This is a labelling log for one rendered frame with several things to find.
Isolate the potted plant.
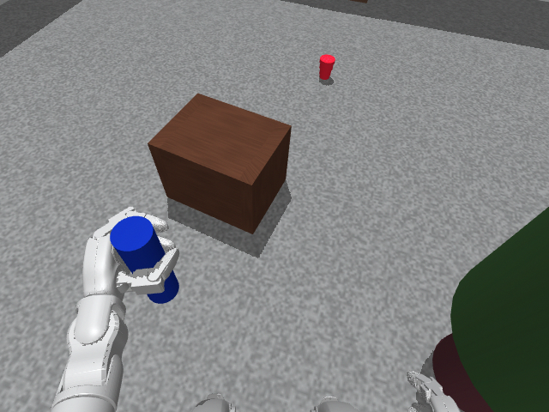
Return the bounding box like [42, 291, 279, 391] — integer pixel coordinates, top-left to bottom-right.
[432, 207, 549, 412]

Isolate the left robot hand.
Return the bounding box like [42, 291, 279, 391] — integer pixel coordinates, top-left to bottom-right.
[82, 207, 179, 301]

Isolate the right robot hand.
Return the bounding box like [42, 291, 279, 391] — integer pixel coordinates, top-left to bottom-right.
[407, 371, 461, 412]

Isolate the left robot arm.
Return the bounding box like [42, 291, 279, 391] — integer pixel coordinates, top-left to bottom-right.
[51, 294, 129, 412]

